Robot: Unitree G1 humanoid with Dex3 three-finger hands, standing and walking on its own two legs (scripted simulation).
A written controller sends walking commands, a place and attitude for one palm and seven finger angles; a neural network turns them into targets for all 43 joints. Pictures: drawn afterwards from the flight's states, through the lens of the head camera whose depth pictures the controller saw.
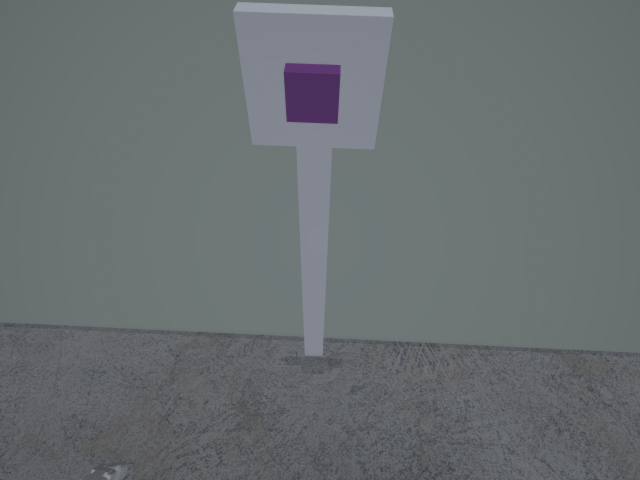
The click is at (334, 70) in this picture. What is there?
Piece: button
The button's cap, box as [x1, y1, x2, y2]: [284, 63, 340, 123]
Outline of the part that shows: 286,63 284,69 284,85 287,121 337,123 340,65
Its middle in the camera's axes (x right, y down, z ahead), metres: -0.01 -0.20 +0.53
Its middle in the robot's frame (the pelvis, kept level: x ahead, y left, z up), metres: +0.56 +0.05 +0.20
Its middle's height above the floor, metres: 0.97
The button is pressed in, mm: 0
